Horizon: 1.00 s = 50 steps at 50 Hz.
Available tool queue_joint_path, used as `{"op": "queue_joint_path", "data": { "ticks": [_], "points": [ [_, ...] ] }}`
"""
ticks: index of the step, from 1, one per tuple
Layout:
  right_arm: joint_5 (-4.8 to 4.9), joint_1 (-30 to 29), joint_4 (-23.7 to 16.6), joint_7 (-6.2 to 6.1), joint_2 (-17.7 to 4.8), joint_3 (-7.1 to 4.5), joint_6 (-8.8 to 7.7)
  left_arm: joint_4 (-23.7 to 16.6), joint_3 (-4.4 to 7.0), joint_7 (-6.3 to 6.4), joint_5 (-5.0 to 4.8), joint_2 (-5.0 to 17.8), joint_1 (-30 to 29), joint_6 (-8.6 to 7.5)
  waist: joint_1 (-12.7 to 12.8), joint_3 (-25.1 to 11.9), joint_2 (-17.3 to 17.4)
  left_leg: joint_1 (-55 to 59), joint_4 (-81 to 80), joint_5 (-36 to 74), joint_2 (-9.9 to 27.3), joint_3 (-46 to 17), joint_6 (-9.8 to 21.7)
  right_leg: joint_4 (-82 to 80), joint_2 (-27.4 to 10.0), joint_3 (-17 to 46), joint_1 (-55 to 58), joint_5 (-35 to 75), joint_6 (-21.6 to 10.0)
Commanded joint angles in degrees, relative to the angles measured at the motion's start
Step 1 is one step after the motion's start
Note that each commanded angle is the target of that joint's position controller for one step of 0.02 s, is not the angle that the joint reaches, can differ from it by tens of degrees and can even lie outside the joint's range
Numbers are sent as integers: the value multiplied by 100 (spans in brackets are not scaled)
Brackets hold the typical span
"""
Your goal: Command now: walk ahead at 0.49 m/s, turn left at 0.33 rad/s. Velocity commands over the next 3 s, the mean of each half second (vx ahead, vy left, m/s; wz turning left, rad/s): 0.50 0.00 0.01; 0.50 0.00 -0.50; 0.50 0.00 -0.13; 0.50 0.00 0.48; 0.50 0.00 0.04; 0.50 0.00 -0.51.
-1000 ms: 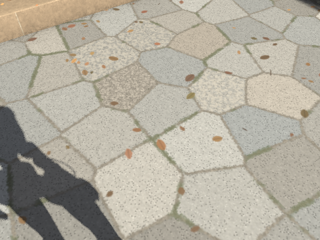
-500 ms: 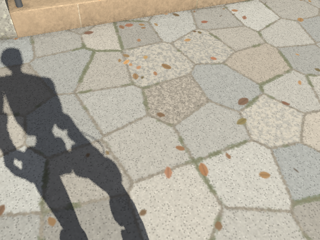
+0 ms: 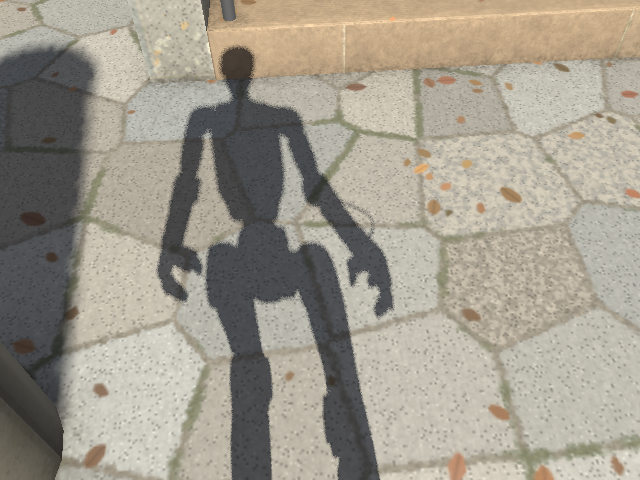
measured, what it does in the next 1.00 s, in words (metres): walks ahead, turning right: left foot, then right foot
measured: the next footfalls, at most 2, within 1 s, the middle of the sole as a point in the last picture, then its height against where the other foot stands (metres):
left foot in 0.32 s outside the picture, level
right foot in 0.84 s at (384, 429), level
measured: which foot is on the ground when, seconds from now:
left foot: up 0.00-0.30, down 0.32-0.86, up 0.88-1.00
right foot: down 0.00-0.32, up 0.34-0.82, down 0.84-1.00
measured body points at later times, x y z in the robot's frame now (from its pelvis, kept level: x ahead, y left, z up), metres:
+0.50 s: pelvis +0.27 +0.05 +0.01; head +0.29 +0.07 +0.45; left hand +0.30 +0.30 -0.15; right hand +0.34 -0.20 -0.12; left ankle +0.28 +0.12 -0.74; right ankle +0.24 -0.09 -0.65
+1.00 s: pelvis +0.52 -0.03 -0.01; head +0.55 -0.05 +0.44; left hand +0.69 +0.20 -0.13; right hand +0.52 -0.30 -0.14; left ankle +0.52 +0.14 -0.64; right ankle +0.54 -0.07 -0.74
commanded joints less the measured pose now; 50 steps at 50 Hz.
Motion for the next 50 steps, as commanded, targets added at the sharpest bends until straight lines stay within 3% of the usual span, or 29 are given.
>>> {"op": "queue_joint_path", "data": {
  "ticks": [1,4,7,12,14,15,16,17,18,19,20,22,23,26,30,35,38,40,41,42,43,44,45,46,47,49,50],
  "points": [
    [-51,317,-241,96,106,68,57,-1,29,-66,-49,319,512,-206,-116,-108,-640,-763,-215,333,295,-262,-49,-1453,-1642,1528,545,1018,-805],
    [-45,-472,-508,157,86,144,33,123,24,-88,-52,379,692,-200,-58,78,-587,-1026,-1193,982,395,-17,-164,-1613,-1474,982,575,1291,-755],
    [1,-1220,-707,218,198,274,-22,233,22,-94,-100,466,899,-164,93,135,-642,-432,-2405,1563,395,518,-210,-1610,-1248,526,406,1668,-619],
    [9,-1803,-881,131,5,272,-68,541,44,-44,-82,668,1506,-33,268,258,-704,-136,-3251,1001,246,752,-35,-1181,-1592,679,1268,2401,-611],
    [-26,-1143,-664,62,-78,208,-145,619,42,-15,-91,730,1505,42,-75,-33,-695,827,-3764,766,-49,820,110,-216,-1505,639,1400,3578,-530],
    [-88,-225,-334,0,-267,118,-227,616,15,-14,-115,674,1487,66,-439,-545,-486,2078,-4017,919,-73,750,243,833,-1243,458,1014,3503,-418],
    [-220,838,-149,-92,-736,-17,-290,385,-56,-24,-156,478,1329,54,-860,-1295,11,3573,-4153,334,1149,-526,521,2397,-972,289,-103,1785,-286],
    [-213,1104,-107,-147,-1263,-143,-256,223,-199,-39,-330,-213,1924,71,-618,-1970,1247,4993,-4702,171,2820,-2957,1158,4303,-96,42,-2072,-2012,-78],
    [0,973,-131,-155,-961,-122,-181,353,7,30,-195,516,1563,139,-708,-1635,335,4356,-4943,-97,2632,-3015,1115,4801,-268,704,-2436,-1846,-154],
    [33,429,-151,-141,-595,-4,-198,222,43,1,-180,494,1123,130,-457,-827,202,3611,-5101,159,2306,-2098,894,4707,-503,854,-2512,-1281,-202],
    [43,91,-162,-109,-295,65,-244,227,30,-22,-172,353,973,129,-293,-449,124,2943,-5338,662,2047,-1459,696,4450,-651,861,-2305,-904,-182],
    [83,-106,-99,-139,-20,135,-321,324,56,-90,-32,213,1070,281,5,-138,242,2229,-5593,1158,1660,-576,374,4174,-779,849,-1885,-639,-81],
    [91,-39,-50,-152,9,142,-371,323,66,-129,-7,128,1060,353,65,-118,224,2110,-5648,1450,1613,-355,344,4178,-753,819,-1808,-551,-52],
    [154,247,123,-190,-87,107,-480,146,91,-210,20,18,660,470,164,19,154,2174,-5776,2120,1568,235,355,4108,-794,745,-2258,-50,12],
    [116,521,288,-216,-45,131,-475,-190,52,-281,14,-19,-200,485,86,288,145,2194,-5813,2442,1416,905,320,3228,-793,582,-2624,816,66],
    [104,919,474,-279,-316,92,-432,-591,-47,-370,36,-12,-1181,463,-145,478,119,2625,-5698,3029,1542,1418,249,1717,-599,10,-2197,1060,-150],
    [85,1011,561,-336,-471,61,-339,-671,-10,-353,54,104,-1186,456,-60,352,179,3213,-5027,4757,1640,1689,175,1373,-282,-278,-1814,392,-442],
    [62,945,565,-367,-666,5,-244,-542,72,-302,57,256,-617,450,223,-48,329,3421,-3892,6174,1668,1819,140,1296,123,-446,-1098,-258,-705],
    [68,920,535,-358,-761,-24,-181,-379,148,-271,58,387,-46,414,455,-401,317,3268,-2920,6070,1663,1826,120,1056,316,-406,-394,-415,-851],
    [81,840,451,-325,-778,-29,-149,-110,281,-204,111,654,806,366,870,-868,10,2492,-1478,4979,1533,1879,-38,591,258,-9,898,-368,-1064],
    [132,999,170,-265,-228,83,-164,-79,460,-111,148,1308,1131,356,759,-1422,-974,591,502,1232,991,1844,-281,428,-1344,2215,2483,-765,-1582],
    [172,718,-229,-170,-289,57,-232,-202,521,-115,-13,1647,1038,414,608,-1831,-1409,-1080,1849,-1462,-151,736,-497,-663,-2249,5141,3228,-704,-2313],
    [133,-32,-367,-139,-475,36,-298,-150,479,-71,-79,1456,892,470,678,-1047,-599,-1764,1763,-818,294,124,-434,-889,-2077,4310,2819,-573,-2040],
    [181,-110,-414,-125,-417,73,-376,-150,406,-30,-119,1170,595,457,463,-459,-364,-1644,1279,-220,523,158,-407,-946,-1942,3578,2011,-9,-1813],
    [149,9,-312,-146,-378,69,-382,-179,342,-22,-111,924,317,422,166,-165,-1,-1242,728,13,702,143,-418,-1000,-1618,3028,1353,712,-1521],
    [-45,239,-262,-135,-285,84,-171,-231,257,-3,-171,704,84,321,-141,-185,-95,-546,207,64,815,107,-559,-1069,-1161,2319,680,1562,-1315],
    [-76,237,-289,-111,-249,84,-75,-223,246,-14,-188,708,158,251,-174,-240,-135,-467,88,55,787,157,-624,-1064,-1050,2203,601,1912,-1324]
  ]
}}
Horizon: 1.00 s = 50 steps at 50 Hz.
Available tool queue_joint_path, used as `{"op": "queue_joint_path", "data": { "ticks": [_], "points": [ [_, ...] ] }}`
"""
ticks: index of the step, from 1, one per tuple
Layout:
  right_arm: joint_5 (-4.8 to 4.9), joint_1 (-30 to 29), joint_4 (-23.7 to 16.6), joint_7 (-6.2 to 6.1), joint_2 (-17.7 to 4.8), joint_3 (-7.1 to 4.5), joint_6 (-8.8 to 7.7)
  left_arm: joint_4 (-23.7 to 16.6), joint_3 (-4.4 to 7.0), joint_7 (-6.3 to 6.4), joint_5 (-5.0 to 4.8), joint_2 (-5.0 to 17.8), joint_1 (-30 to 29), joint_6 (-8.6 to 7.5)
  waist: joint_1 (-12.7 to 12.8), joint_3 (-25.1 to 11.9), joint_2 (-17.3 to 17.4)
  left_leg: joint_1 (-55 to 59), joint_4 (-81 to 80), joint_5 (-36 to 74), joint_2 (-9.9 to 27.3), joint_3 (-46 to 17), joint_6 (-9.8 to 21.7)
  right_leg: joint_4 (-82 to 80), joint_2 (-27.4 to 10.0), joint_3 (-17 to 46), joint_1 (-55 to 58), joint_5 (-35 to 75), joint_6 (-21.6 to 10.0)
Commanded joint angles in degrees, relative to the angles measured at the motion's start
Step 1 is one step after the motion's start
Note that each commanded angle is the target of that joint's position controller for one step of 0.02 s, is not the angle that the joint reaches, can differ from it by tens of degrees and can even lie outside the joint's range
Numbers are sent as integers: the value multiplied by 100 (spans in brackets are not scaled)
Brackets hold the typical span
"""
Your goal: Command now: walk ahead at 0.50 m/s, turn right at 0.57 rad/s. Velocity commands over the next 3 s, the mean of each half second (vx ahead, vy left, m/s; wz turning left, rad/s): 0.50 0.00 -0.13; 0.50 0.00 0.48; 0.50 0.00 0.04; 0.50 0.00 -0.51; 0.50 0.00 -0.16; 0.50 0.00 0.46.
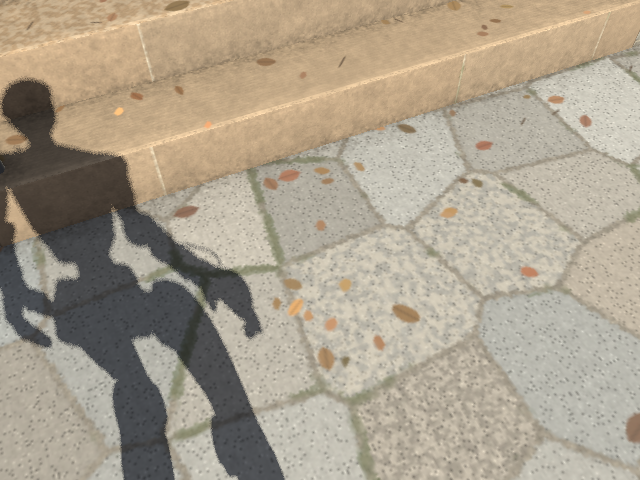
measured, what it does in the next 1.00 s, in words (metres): walks ahead, turning left: left foot, then right foot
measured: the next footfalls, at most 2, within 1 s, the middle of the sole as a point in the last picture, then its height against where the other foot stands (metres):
left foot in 0.40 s outside the picture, level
right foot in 0.94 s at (359, 368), level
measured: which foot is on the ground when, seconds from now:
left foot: up 0.00-0.38, down 0.40-0.96, up 0.98-1.00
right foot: down 0.00-0.42, up 0.44-0.92, down 0.94-1.00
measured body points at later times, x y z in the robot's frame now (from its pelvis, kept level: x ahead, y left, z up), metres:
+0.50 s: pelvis +0.29 +0.05 -0.01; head +0.32 +0.05 +0.44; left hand +0.32 +0.31 -0.15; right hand +0.41 -0.22 -0.12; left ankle +0.37 +0.11 -0.73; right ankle +0.12 -0.04 -0.64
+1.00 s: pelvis +0.56 +0.02 -0.01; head +0.59 +0.02 +0.44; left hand +0.72 +0.30 -0.08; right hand +0.61 -0.26 -0.14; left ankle +0.39 +0.10 -0.69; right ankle +0.66 -0.06 -0.73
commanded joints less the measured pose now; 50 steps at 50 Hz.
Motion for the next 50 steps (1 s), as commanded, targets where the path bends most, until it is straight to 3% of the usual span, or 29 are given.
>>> {"op": "queue_joint_path", "data": {
  "ticks": [1,3,9,14,17,19,20,21,22,23,24,25,27,30,33,36,42,44,46,47,48,49,50],
  "points": [
    [-109,448,-263,43,-462,-106,171,-277,123,31,-77,646,240,-220,-176,-417,11,-641,-400,221,140,-75,-167,-1370,-1500,1762,643,2139,-830],
    [-95,88,-410,72,-431,-92,237,-243,139,27,-62,753,474,-253,-90,-318,-111,-899,-844,627,132,20,-251,-1473,-1392,1652,619,2107,-735],
    [-41,-1094,-761,145,-425,-32,227,-51,50,46,-48,629,1259,-285,400,-141,-397,-1401,-2422,1867,23,126,-168,-1509,-1367,1544,1415,2538,-291],
    [24,-1742,-997,204,-453,21,144,60,1,104,86,706,1485,-293,593,66,-458,-1296,-3399,1879,-203,335,151,-1423,-1607,1420,2106,2933,-263],
    [61,-1316,-912,168,-582,-11,95,91,-22,143,146,797,1214,-337,257,-8,-558,-444,-3793,1251,-464,385,531,-1069,-1764,1124,2248,4189,-129],
    [72,-127,-513,76,-756,-115,54,130,-10,151,200,910,1060,-323,-268,-578,-455,876,-4067,920,-893,533,780,273,-1637,828,2268,5441,13],
    [1,750,-260,24,-889,-184,7,113,-37,152,191,880,1024,-323,-655,-1042,-273,2064,-4203,1067,-648,217,981,1454,-1473,624,1663,4798,95],
    [-123,1482,-173,-30,-1432,-330,-10,-79,-134,117,32,553,1307,-356,-691,-1733,662,3658,-4280,653,690,-1878,1552,3414,-924,246,30,2722,333],
    [64,1426,-81,33,-1517,-384,84,-80,-85,89,16,603,1525,-384,-458,-2105,1713,4298,-5181,816,1500,-4328,2199,4991,42,274,-1390,-1558,524],
    [210,786,-179,100,-1258,-325,116,-188,-78,93,192,802,1095,-397,-229,-1327,854,3746,-5360,195,1268,-3969,2078,5199,-411,814,-2015,-1272,446],
    [194,413,-272,121,-957,-263,136,-295,-117,44,157,743,623,-452,-195,-716,227,3006,-5440,320,1129,-3196,2006,4977,-681,773,-2145,-819,473],
    [144,310,-250,110,-781,-215,134,-378,-150,13,147,632,380,-471,-84,-344,-102,2387,-5596,774,858,-2711,1816,4532,-894,733,-2023,-609,496],
    [161,361,-122,67,-691,-165,71,-467,-199,-12,239,490,382,-311,169,-269,8,1807,-5697,1647,428,-2118,1591,3953,-1074,710,-1624,-537,676],
    [199,608,-49,70,-962,-248,0,-577,-240,-28,257,407,312,-149,216,-343,197,1436,-5829,2019,243,-1791,1643,3432,-1122,530,-1535,-474,908],
    [203,872,-30,66,-1001,-279,42,-894,-262,-30,236,404,-542,-114,5,-67,193,1306,-6046,1639,93,-1766,1553,2565,-1201,422,-1935,223,1102],
    [209,1202,2,63,-1017,-313,64,-1099,-292,-48,197,362,-1147,-116,-254,-104,247,1655,-5917,1759,-5,-1798,1355,1807,-1139,433,-2064,887,1175],
    [94,1595,-30,-25,-1099,-358,113,-1486,-338,-71,117,400,-1954,-215,-531,-166,366,2447,-5235,2732,112,-2167,1276,876,-843,483,-2007,755,1099],
    [78,1331,-141,-67,-1191,-391,114,-1470,-311,-52,104,515,-1661,-273,-302,-235,447,2319,-4967,2921,152,-2318,1102,437,-746,552,-1296,465,971],
    [105,994,-244,-36,-1280,-412,85,-1188,-215,39,95,725,-654,-355,202,-611,347,1874,-4113,3368,-120,-2254,853,-106,-547,473,308,265,767],
    [175,986,-288,22,-1114,-368,29,-1063,-109,130,180,1045,85,-435,526,-1152,-83,1412,-2951,2903,-490,-1914,695,-289,-1158,1016,1501,-1,532],
    [333,1177,-483,28,-614,-240,-6,-1081,4,234,319,1514,862,-422,706,-2027,-925,332,-1339,828,-985,-1167,521,-507,-2699,2704,2959,-1183,179],
    [282,1549,-633,15,-698,-236,33,-1038,79,216,264,1712,670,-310,315,-2123,-1907,-904,-427,-1427,-1372,-658,488,-1152,-3394,4878,3133,-1592,-333],
    [120,1451,-397,-22,-971,-265,143,-1111,6,180,222,1157,305,-257,164,-1283,-876,-1236,58,-937,-802,-694,506,-1123,-3221,4374,2397,-2012,-328]
  ]
}}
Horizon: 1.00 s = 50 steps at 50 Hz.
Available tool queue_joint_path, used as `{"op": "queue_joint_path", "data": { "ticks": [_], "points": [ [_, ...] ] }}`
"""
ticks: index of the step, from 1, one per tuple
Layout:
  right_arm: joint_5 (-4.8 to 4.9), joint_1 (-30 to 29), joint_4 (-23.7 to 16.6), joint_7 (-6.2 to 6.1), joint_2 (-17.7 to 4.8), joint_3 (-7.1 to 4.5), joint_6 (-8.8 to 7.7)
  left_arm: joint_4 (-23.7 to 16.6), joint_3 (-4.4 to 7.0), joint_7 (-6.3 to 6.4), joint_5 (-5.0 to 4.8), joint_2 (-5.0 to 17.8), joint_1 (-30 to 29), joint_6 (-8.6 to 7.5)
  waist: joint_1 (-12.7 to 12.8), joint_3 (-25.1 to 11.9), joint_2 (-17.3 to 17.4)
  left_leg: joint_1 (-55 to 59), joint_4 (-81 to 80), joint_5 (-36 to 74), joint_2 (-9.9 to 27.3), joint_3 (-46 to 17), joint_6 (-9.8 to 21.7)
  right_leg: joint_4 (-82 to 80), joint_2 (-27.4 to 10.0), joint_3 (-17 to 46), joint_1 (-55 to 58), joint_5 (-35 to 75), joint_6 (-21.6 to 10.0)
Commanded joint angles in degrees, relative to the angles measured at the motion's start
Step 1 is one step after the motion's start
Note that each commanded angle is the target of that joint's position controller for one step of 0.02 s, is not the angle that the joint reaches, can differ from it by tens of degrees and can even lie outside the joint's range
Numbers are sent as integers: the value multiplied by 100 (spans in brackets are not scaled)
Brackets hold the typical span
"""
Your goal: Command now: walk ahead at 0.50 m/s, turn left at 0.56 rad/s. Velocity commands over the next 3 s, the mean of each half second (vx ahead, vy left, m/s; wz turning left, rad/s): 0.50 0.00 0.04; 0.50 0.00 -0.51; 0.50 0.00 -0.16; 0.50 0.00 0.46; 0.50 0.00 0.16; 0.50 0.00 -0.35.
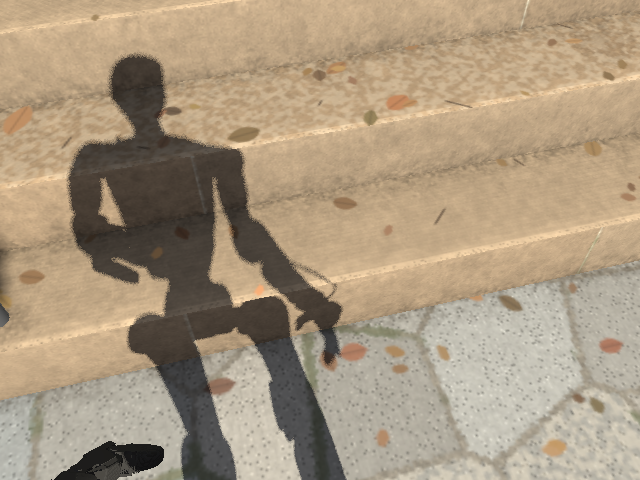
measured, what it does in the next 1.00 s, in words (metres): walks ahead, turning right: left foot, then right foot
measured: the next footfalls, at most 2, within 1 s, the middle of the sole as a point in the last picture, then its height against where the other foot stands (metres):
left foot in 0.42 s outside the picture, level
right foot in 0.92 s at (377, 429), level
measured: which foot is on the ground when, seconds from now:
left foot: up 0.00-0.40, down 0.42-0.94, up 0.96-1.00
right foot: down 0.00-0.44, up 0.46-0.90, down 0.92-1.00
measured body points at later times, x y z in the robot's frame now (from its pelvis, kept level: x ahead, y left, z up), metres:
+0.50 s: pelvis +0.24 +0.03 +0.01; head +0.27 +0.04 +0.46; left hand +0.20 +0.29 -0.14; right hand +0.45 -0.19 -0.08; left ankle +0.30 +0.12 -0.73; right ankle +0.11 -0.10 -0.67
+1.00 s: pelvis +0.47 -0.04 -0.01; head +0.50 -0.06 +0.44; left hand +0.72 +0.15 -0.11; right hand +0.41 -0.30 -0.15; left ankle +0.34 +0.13 -0.64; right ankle +0.52 -0.11 -0.73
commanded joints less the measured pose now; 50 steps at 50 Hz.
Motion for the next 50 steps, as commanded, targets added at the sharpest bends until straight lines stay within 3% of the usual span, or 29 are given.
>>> {"op": "queue_joint_path", "data": {
  "ticks": [1,2,4,6,9,11,13,15,18,20,21,22,23,24,25,26,28,32,35,40,43,45,46,47,48,49,50],
  "points": [
    [-125,-112,-455,44,-541,-53,-19,-38,323,44,-50,705,1179,62,644,-484,-275,-2737,2023,388,646,338,-23,-1724,-2237,3095,2617,-1897,-884],
    [-128,-305,-497,101,-415,-39,4,-4,269,27,-40,540,1047,46,556,-195,-305,-2600,1799,652,798,396,-81,-1888,-1946,2312,2167,-1080,-728],
    [-227,-412,-522,204,-368,-34,127,151,260,25,-78,521,1175,-40,463,-75,-667,-2433,1668,838,939,520,-169,-2007,-1600,1382,1851,81,-576],
    [-241,-536,-593,258,-233,14,150,345,272,-52,-129,545,1490,-184,441,-208,-630,-2387,1538,1030,843,446,-176,-2050,-1520,1122,1845,977,-695],
    [-271,-998,-734,294,-181,70,129,591,304,-115,-188,632,1695,-257,408,-76,-606,-2753,962,1441,824,443,-272,-2243,-1460,850,1949,1261,-881],
    [-296,-1524,-896,321,-150,150,94,727,296,-144,-243,585,1736,-202,424,41,-586,-2725,160,1848,1017,895,-377,-2331,-1237,622,1888,1383,-901],
    [-255,-2071,-1019,348,15,268,34,857,319,-167,-257,637,1931,-166,599,122,-629,-2259,-720,2169,1010,1149,-462,-2288,-1053,453,1665,1565,-841],
    [-204,-2384,-1086,327,-12,308,-2,1001,375,-166,-223,815,2190,-136,708,121,-622,-1928,-1204,2177,907,1237,-483,-2129,-1142,550,1738,1829,-827],
    [-180,-2459,-1132,230,-195,285,-86,1149,424,-153,-197,953,2337,-74,666,64,-639,-1538,-1651,1867,820,1207,-349,-1748,-1348,866,2048,2107,-780],
    [-233,-1733,-892,119,-336,218,-192,1211,421,-127,-242,949,2270,-32,290,-251,-480,-374,-2310,1835,661,1220,-188,-868,-1161,790,1938,2599,-631],
    [-330,-947,-645,30,-580,127,-279,1190,373,-127,-276,798,2262,-48,-3,-780,-190,854,-2426,1865,971,904,-30,154,-824,580,1447,2303,-511],
    [-459,-135,-618,-79,-1095,7,-315,898,252,-128,-390,366,2192,-77,-309,-1601,625,2375,-2669,1173,2527,-737,310,1780,-320,218,150,406,-315],
    [-353,-109,-566,-82,-1453,-114,-209,826,258,-77,-386,291,2546,-17,-100,-1780,1455,2576,-3282,784,3442,-2373,727,2865,200,-42,-1037,-2241,-304],
    [-241,-430,-590,-65,-923,-4,-173,997,377,-46,-246,688,2345,94,43,-1085,668,1906,-3374,331,3172,-2075,688,3293,-161,314,-1223,-2009,-385],
    [-176,-820,-622,-42,-524,99,-197,1019,378,-105,-230,566,2165,120,223,-479,474,1278,-3564,563,2845,-1306,567,3224,-368,360,-1213,-1547,-381],
    [-157,-1036,-619,-33,-314,144,-232,1051,359,-142,-220,420,2055,149,339,-221,463,848,-3767,1097,2606,-706,430,3087,-511,315,-1061,-1254,-337],
    [-130,-1095,-518,-54,-168,178,-325,1086,378,-214,-95,349,1995,263,529,-49,570,448,-3934,2027,2303,73,311,3068,-599,234,-868,-925,-209],
    [-71,-799,-276,-64,-233,122,-461,873,366,-309,-56,178,1399,345,590,-73,439,615,-4043,3148,2308,863,417,3111,-703,145,-1358,-289,-91],
    [-102,-639,-123,-90,-201,125,-457,650,332,-382,-54,140,725,336,500,108,445,636,-4103,3366,2213,1383,394,2445,-722,36,-1551,245,-9],
    [-97,-501,46,-100,-459,63,-453,342,218,-472,-43,113,-171,321,394,231,437,664,-3877,4102,2150,2073,189,763,-499,-463,-738,638,-167],
    [-127,-397,133,-145,-651,16,-341,271,243,-439,-3,254,-206,311,445,81,509,1182,-3132,5575,2281,2225,67,414,-224,-688,-440,12,-460],
    [-122,-375,148,-172,-775,-15,-212,431,314,-356,31,397,417,256,690,-392,480,1487,-1762,6505,2269,2309,34,64,184,-817,184,-470,-741],
    [-107,-405,103,-167,-800,-10,-148,684,399,-304,70,540,1218,184,1039,-833,242,1048,-476,6052,2119,2425,-83,-370,368,-753,1244,-271,-923],
    [-162,-290,-75,-160,-594,57,-152,859,568,-210,106,1066,1941,157,1224,-1372,-339,-213,1084,3871,1933,2431,-267,-389,-587,465,2637,-135,-1124],
    [-68,-229,-493,-88,-121,147,-209,735,751,-132,-14,1775,1760,239,869,-1749,-1997,-2763,3263,-413,620,2157,-632,-993,-2045,3457,4111,709,-2113],
    [-183,-655,-457,-82,-498,106,-237,655,771,-108,-130,1733,1882,317,1107,-1842,-786,-3121,3650,-101,858,996,-562,-1277,-1991,3419,3958,1127,-2081],
    [-121,-884,-507,-65,-354,150,-281,618,707,-65,-185,1438,1447,328,911,-1193,-425,-3148,3438,548,1136,874,-523,-1280,-1865,2639,3238,1314,-1970]
  ]
}}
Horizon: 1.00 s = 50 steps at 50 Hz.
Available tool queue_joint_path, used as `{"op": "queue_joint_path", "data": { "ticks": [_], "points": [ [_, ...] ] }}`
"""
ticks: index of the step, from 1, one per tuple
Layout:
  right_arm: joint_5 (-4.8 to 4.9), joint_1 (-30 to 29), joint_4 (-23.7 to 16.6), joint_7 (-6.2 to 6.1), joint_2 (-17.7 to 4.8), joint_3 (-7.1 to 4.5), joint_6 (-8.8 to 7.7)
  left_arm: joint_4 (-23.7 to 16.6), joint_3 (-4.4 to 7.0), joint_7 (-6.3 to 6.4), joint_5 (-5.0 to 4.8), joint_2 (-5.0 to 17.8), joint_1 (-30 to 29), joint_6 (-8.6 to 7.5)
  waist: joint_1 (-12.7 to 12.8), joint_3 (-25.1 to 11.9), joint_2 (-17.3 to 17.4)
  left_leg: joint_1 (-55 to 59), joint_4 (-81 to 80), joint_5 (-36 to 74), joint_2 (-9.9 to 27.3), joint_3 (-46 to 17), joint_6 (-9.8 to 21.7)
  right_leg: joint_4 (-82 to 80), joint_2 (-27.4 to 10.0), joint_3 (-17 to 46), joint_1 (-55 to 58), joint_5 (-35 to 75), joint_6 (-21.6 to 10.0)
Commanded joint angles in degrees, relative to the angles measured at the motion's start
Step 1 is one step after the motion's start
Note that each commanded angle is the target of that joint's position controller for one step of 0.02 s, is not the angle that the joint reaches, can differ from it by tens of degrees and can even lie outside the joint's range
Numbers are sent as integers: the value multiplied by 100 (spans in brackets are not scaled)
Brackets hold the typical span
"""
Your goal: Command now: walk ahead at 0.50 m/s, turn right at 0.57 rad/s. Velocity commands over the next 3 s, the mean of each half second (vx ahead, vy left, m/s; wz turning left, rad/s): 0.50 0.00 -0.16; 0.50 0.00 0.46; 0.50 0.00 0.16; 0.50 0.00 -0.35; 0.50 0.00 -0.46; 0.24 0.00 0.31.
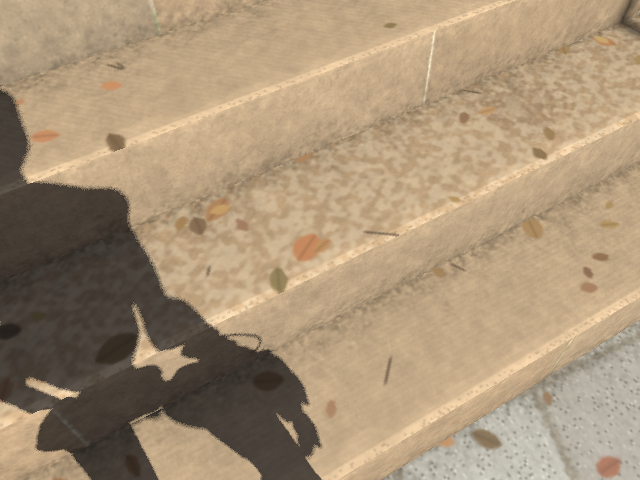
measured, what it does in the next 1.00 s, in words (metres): climbs: left foot 0.18 m higher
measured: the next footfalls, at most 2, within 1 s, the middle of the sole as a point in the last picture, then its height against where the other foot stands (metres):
left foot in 0.64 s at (274, 446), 0.18 m higher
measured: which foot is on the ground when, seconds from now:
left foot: up 0.00-0.62, down 0.64-1.00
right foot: down 0.00-0.64, up 0.66-1.00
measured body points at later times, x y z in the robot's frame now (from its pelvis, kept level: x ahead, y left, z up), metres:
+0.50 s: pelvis +0.21 +0.01 +0.02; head +0.23 +0.00 +0.47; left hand +0.15 +0.26 -0.12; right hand +0.39 -0.21 -0.07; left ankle +0.28 +0.13 -0.39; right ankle +0.08 -0.05 -0.72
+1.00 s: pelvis +0.50 +0.06 +0.20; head +0.53 +0.08 +0.65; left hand +0.72 +0.25 +0.13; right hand +0.48 -0.19 +0.07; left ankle +0.40 +0.10 -0.54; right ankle +0.63 -0.04 -0.25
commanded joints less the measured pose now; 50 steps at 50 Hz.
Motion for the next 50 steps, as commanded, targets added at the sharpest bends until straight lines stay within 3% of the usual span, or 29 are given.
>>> {"op": "queue_joint_path", "data": {
  "ticks": [1,4,9,11,12,14,15,18,19,21,24,25,26,27,29,30,31,32,33,34,35,36,37,38,40,44,45,47,50],
  "points": [
    [19,-159,-606,2,-578,-65,-189,-5,342,152,-158,1040,1032,49,370,-854,-19,-2421,1287,602,97,-768,48,-1784,-1858,2602,2556,2138,-1152],
    [-158,-59,-612,-10,-550,-44,58,-72,212,162,-199,735,735,-65,31,-754,-139,-1638,680,642,110,-734,-75,-1917,-1315,1937,1680,3159,-863],
    [-115,-172,-654,-3,-281,32,215,62,190,181,-133,747,1174,-167,116,-1048,-556,-1833,1028,868,-69,-443,-121,-1919,-1181,1687,1783,3283,-827],
    [-132,-509,-761,-32,-378,5,244,152,159,210,-130,692,1422,-165,235,-765,-381,-2545,1368,897,32,-495,-85,-2167,-1290,1985,1997,2035,-910],
    [-166,-733,-795,-54,-259,13,254,276,152,230,-68,715,1767,-175,416,-670,-603,-3283,2613,542,-80,-380,-18,-2169,-1456,2329,2378,1828,-1074],
    [-122,-1221,-1060,-104,-305,-8,259,440,155,262,-58,776,2237,-204,549,-367,-253,-4994,4072,-64,-74,-576,160,-2199,-1792,2655,3215,1002,-1240],
    [-93,-1425,-1196,-94,-357,-1,255,487,155,274,-68,825,2318,-238,515,-151,41,-5290,3726,4,3,-690,218,-2328,-1746,2465,3340,775,-1072],
    [-5,-1643,-1356,-57,-92,57,311,793,55,289,10,666,2682,-327,557,46,-117,-6209,4825,-530,-367,-926,411,-2271,-1822,2196,3643,769,-888],
    [70,-1818,-1437,-105,218,154,309,988,-5,285,68,555,2911,-335,666,156,-420,-6955,6113,-1074,-658,-988,544,-2152,-2052,2239,3736,786,-936],
    [105,-2159,-1758,-178,339,269,286,1135,-83,278,22,524,2872,-383,476,414,-165,-7599,6224,-1371,-754,-1335,719,-2310,-2219,1924,3567,30,-656],
    [-30,-2687,-2215,-179,608,453,351,1302,-217,264,-47,459,2737,-373,268,537,-49,-7447,5961,-1408,-739,-824,741,-2591,-1902,1252,2647,73,-304],
    [-114,-3003,-2519,-123,815,600,374,1427,-267,356,-178,385,2710,-335,179,603,83,-6791,4868,-1274,-494,-600,796,-3077,-1752,1003,2101,606,-184],
    [-136,-3035,-2661,-75,737,607,408,1481,-284,422,-176,450,2629,-320,167,557,-16,-6181,4319,-1057,-449,-236,733,-3379,-1618,756,1835,1413,-210],
    [-147,-2597,-2510,-23,576,615,499,1356,-269,414,-243,623,2423,-263,175,65,73,-4641,3307,-683,-506,387,705,-3653,-1367,133,1532,2960,-246],
    [48,-1684,-2072,-59,440,599,514,1007,-262,488,-560,884,2071,-340,-240,-1023,-487,-1599,1913,-225,-971,845,899,-2603,-1618,-243,1256,9313,-272],
    [61,-869,-1767,-66,254,492,534,973,-167,503,-562,1268,1986,-387,-597,-1634,-1033,-1069,1551,-190,-1087,720,965,-1533,-1866,-204,1933,10713,-212],
    [33,-115,-1425,-16,73,381,451,861,-71,490,-577,1356,1877,-335,-841,-2271,-1342,-577,604,-121,-1356,463,1047,-277,-1957,-246,2638,11286,-194],
    [-52,287,-1141,63,-351,165,368,629,33,418,-466,1436,1980,-323,-1023,-2463,-1187,287,-350,-187,-1415,-702,1331,1376,-1675,-140,2123,10338,-86],
    [-81,847,-736,-21,-1232,-105,413,206,-19,160,-296,888,1669,-389,-923,-2211,1105,1369,-2369,2155,283,-4416,2398,4532,-156,-72,-373,2801,495],
    [-11,547,-785,-178,-1327,-259,490,28,11,-35,57,882,1382,-417,-686,-2707,813,1400,-3905,2748,623,-6691,2533,6369,214,905,-974,394,532],
    [102,-84,-732,-210,-1111,-235,442,-311,-96,-156,114,475,1283,-418,-242,-1795,98,666,-3859,1397,573,-6080,2437,6800,-36,1134,-1567,443,524],
    [114,-147,-465,-195,-784,-186,372,-451,-204,-109,162,73,1017,-385,-55,-753,-514,-280,-3691,633,414,-5440,2174,6687,-175,1093,-2005,293,473],
    [-1,-170,-263,-215,-395,-117,325,-626,-304,-14,195,-275,860,-323,196,-166,-727,-1001,-3509,781,211,-4641,1914,6569,-328,1091,-2240,235,428],
    [-73,-70,-69,-193,34,-19,293,-748,-341,73,151,-424,865,-220,347,-121,-388,-1266,-3645,683,-15,-4275,1915,7461,-203,931,-2449,-216,423],
    [-114,-25,136,-79,214,28,102,-1018,-421,153,132,-565,841,-135,518,-153,50,-1145,-4038,763,-147,-3449,1699,8105,-297,880,-3184,-600,332],
    [100,33,178,0,36,26,-113,-1448,-533,178,272,-565,-31,-116,488,168,-398,-1693,-4370,1522,-608,-2348,1435,6178,-700,324,-3205,94,419],
    [88,428,162,-74,-7,16,-154,-1429,-493,221,230,-631,-197,-121,210,-238,-7,-1061,-4342,2701,-384,-2729,1689,7380,-526,-29,-3617,71,501],
    [38,1137,295,-96,-346,-86,-203,-1633,-545,250,213,-864,-560,-149,-85,-402,479,627,-4431,2472,76,-3289,1878,8758,-632,161,-5442,-766,480],
    [111,1838,522,-103,-264,-100,-136,-2324,-681,180,314,-1017,-2004,-190,-549,82,256,1203,-5021,1733,69,-3211,1572,7552,-878,119,-6119,-1600,286]
  ]
}}
Over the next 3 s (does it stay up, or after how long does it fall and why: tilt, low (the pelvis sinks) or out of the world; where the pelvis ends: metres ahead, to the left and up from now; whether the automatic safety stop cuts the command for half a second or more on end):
stays up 1.56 0.14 0.90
